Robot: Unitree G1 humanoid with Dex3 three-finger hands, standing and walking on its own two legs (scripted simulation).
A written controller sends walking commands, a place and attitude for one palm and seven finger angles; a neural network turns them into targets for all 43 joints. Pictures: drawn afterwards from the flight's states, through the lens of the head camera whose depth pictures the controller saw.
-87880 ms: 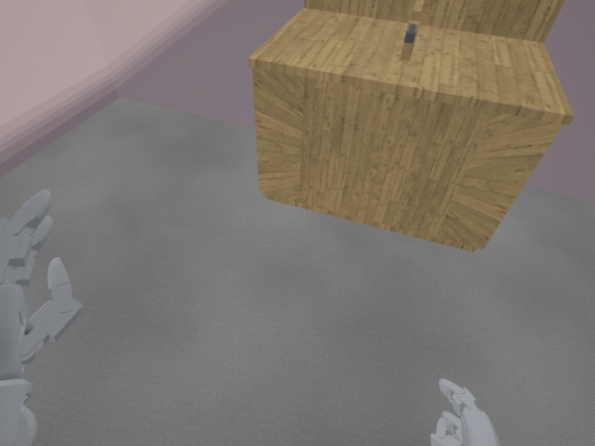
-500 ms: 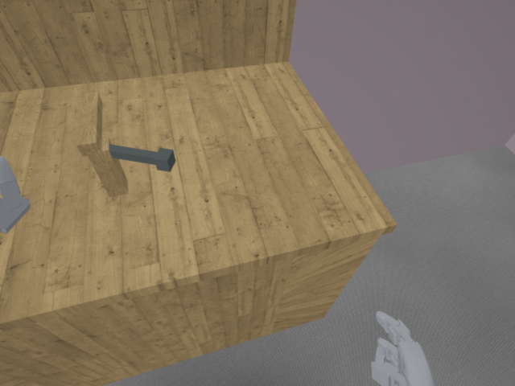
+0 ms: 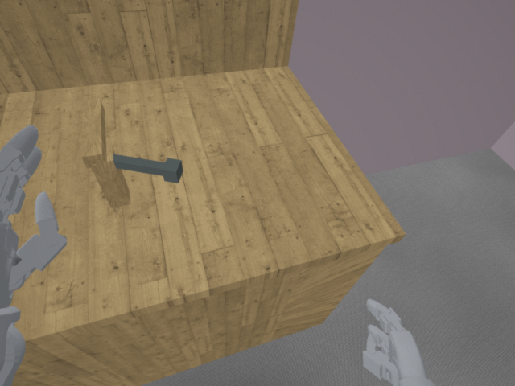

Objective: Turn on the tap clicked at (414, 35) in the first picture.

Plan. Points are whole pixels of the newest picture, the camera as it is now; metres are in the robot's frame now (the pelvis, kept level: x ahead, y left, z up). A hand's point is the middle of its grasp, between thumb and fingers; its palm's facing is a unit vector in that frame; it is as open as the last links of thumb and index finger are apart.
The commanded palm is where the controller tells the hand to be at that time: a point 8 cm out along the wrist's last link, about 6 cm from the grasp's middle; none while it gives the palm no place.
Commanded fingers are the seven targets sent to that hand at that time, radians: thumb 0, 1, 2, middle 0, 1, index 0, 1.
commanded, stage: come to a stop and stand still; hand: left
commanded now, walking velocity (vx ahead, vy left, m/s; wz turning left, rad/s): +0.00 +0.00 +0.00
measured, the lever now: (172, 170) +0.42 +0.19 +0.07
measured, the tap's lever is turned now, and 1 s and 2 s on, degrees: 64 64 64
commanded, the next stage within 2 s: look again from close up in 0.14 s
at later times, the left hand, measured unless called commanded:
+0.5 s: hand (51, 268) +0.20 +0.24 +0.16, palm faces +0.40 -0.85 -0.35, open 7.4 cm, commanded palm +0.14 +0.27 +0.18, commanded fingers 0.00 0.90 0.90 -0.20 -0.30 -0.20 -0.30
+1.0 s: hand (75, 307) +0.17 +0.21 +0.14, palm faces +0.44 -0.84 -0.32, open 7.4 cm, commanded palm +0.13 +0.26 +0.17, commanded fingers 0.00 0.90 0.90 -0.20 -0.30 -0.20 -0.30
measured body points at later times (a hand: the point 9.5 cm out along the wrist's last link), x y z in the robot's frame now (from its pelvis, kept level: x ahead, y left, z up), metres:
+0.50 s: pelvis -0.02 -0.01 +0.00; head +0.00 +0.01 +0.45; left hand +0.17 +0.29 +0.18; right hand +0.17 -0.23 -0.07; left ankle -0.01 +0.05 -0.74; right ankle +0.01 -0.14 -0.74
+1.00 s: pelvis -0.03 -0.06 -0.01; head -0.02 -0.06 +0.44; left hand +0.14 +0.26 +0.15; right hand +0.20 -0.26 -0.08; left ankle -0.01 +0.05 -0.74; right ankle +0.01 -0.13 -0.74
